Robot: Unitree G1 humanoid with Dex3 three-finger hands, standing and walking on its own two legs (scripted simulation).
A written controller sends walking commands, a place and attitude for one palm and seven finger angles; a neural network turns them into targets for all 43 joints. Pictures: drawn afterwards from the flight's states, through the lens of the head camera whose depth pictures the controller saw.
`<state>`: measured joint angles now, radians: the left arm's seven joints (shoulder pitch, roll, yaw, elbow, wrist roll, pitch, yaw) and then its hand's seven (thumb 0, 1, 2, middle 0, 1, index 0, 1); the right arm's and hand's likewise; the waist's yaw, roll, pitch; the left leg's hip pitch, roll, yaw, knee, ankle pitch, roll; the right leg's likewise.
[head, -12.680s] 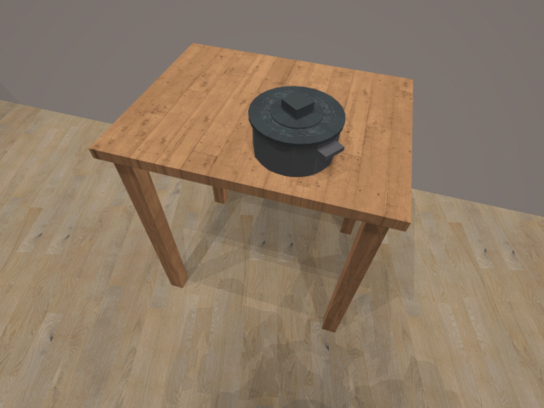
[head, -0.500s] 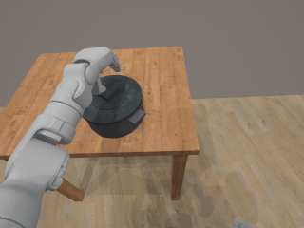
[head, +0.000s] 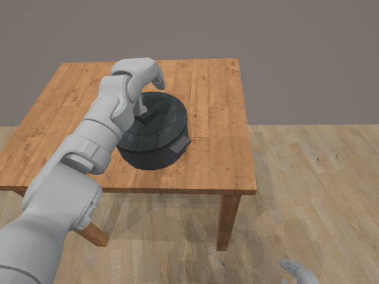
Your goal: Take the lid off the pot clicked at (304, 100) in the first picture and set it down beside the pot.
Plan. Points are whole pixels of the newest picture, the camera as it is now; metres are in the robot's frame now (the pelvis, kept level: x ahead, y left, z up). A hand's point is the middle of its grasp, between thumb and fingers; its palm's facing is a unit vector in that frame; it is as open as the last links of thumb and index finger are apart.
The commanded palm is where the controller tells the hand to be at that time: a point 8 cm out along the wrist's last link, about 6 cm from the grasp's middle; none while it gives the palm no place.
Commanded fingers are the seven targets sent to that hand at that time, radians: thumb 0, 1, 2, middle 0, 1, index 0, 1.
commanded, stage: lower the open fingers around the knob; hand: left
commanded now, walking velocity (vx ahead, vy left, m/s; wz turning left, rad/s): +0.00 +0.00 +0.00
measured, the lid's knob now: (144, 112) +0.49 +0.12 +0.08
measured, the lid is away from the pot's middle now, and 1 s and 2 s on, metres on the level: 0.00 0.00 0.01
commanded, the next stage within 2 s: close the fingers and squeeze the knob in 0.78 s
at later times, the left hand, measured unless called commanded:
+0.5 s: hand (144, 110) +0.47 +0.11 +0.11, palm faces -0.33 -0.05 -0.94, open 9.9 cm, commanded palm +0.45 +0.12 +0.17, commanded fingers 0.00 -0.29 1.45 -0.85 -0.08 -0.85 -0.08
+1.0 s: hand (142, 113) +0.46 +0.11 +0.11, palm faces -0.34 -0.04 -0.94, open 10.0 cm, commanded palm +0.45 +0.12 +0.17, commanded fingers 0.00 -0.08 1.08 -0.56 -0.72 -0.56 -0.72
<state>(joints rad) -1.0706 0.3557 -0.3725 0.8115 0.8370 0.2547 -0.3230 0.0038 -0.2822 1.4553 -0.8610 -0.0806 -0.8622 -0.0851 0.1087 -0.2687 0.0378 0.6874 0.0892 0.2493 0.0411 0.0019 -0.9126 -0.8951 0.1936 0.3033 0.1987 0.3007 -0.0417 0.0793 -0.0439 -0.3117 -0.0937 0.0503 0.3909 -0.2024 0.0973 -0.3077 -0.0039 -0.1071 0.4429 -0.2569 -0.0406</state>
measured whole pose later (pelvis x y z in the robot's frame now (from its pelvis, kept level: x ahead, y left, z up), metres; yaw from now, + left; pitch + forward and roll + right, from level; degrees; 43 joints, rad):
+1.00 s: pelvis +0.00 +0.00 +0.00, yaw +0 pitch +7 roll +0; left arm -0.97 0.36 -0.35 0.83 0.83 0.19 -0.28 0.00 -0.22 1.33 -0.76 -0.27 -0.76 -0.28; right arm 0.15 -0.27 0.02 0.69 0.09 0.26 0.04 0.00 -0.91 -0.90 0.19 0.30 0.20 0.30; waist -0.06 0.08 -0.04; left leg -0.33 -0.09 0.05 0.41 -0.22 0.10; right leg -0.32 0.01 -0.10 0.45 -0.26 -0.04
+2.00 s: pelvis +0.01 +0.01 +0.00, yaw +0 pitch +8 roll +0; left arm -1.03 0.35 -0.36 0.91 0.84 0.18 -0.30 0.02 0.09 0.80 -0.67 -0.96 -0.64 -0.95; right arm 0.18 -0.28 0.02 0.71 0.09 0.25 0.04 0.00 -0.91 -0.89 0.19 0.30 0.20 0.30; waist -0.06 0.07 -0.05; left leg -0.34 -0.09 0.05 0.42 -0.23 0.10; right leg -0.33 0.00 -0.10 0.45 -0.27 -0.03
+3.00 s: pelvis +0.01 +0.00 +0.00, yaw +0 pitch +7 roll +0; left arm -1.02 0.36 -0.36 0.79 0.82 0.24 -0.32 -0.03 0.08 0.84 -0.71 -0.95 -0.65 -0.92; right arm 0.14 -0.28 0.02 0.71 0.09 0.23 0.04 0.00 -0.91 -0.90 0.19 0.30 0.20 0.30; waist -0.05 0.09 -0.04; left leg -0.30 -0.09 0.04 0.39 -0.21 0.10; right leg -0.29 0.00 -0.10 0.42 -0.26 -0.04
